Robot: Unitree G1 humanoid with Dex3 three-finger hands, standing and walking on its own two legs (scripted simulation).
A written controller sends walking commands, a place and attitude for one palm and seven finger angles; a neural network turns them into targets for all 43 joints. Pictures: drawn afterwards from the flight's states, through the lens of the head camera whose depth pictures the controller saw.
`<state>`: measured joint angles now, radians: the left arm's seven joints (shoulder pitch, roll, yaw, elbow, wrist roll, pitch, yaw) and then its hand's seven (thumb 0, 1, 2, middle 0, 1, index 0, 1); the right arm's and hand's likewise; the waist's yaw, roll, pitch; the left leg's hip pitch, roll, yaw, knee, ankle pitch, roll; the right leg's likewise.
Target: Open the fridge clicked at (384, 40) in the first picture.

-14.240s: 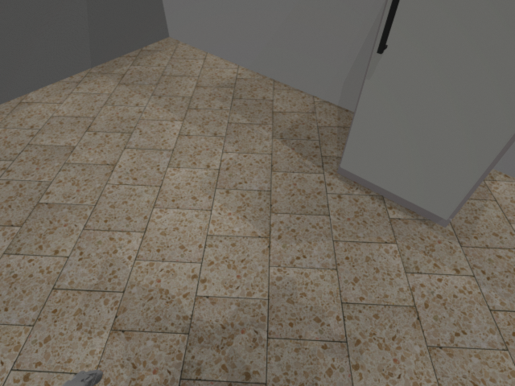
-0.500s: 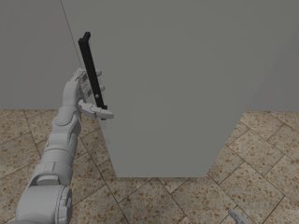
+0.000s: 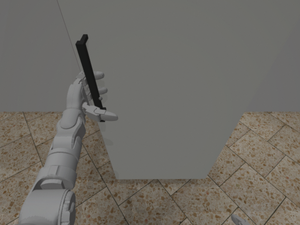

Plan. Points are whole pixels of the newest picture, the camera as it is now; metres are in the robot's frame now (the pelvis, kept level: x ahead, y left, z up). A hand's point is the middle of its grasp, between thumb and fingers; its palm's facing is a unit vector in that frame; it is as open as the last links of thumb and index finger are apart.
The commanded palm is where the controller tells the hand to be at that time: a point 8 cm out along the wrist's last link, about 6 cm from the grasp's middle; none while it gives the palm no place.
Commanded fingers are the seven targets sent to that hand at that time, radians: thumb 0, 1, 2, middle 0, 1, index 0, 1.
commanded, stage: slide the fingers in behind the handle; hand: left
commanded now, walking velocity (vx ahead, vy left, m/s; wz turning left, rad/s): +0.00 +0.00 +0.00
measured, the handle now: (95, 84) +0.48 +0.17 +0.13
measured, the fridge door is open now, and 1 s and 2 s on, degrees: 0 0 0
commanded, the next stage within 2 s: grip the handle and tug to test in 0.48 s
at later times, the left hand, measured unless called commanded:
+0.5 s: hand (98, 98) +0.42 +0.15 +0.13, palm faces +0.03 -1.00 +0.00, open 14.0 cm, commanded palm +0.39 +0.20 +0.13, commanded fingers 0.00 -0.50 0.30 -0.30 -1.20 -0.30 -1.20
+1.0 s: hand (99, 98) +0.42 +0.15 +0.13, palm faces +0.05 -1.00 -0.01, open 10.0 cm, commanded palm +0.39 +0.20 +0.13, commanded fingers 0.00 0.53 0.74 -0.41 -1.35 -0.41 -1.35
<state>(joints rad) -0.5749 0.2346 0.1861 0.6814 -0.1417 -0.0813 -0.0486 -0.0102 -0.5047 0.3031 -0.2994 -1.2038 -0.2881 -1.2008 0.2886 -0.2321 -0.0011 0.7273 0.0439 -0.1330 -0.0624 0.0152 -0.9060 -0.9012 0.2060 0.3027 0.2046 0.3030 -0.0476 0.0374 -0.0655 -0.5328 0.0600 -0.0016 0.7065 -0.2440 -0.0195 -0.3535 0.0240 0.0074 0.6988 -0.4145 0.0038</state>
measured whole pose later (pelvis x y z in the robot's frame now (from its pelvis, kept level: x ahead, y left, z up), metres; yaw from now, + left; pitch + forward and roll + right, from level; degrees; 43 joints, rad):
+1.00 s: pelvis +0.00 +0.00 +0.00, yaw +0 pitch +4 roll -2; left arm -0.59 0.23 0.17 0.70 -0.14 -0.09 -0.04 0.00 0.08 0.56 -0.35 -1.29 -0.34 -1.29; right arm 0.28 -0.23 0.00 0.73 0.04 -0.13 -0.06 0.01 -0.91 -0.90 0.21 0.30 0.20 0.30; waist -0.04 0.04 -0.06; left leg -0.54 0.05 -0.01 0.71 -0.24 -0.02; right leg -0.35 0.02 0.00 0.69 -0.41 0.01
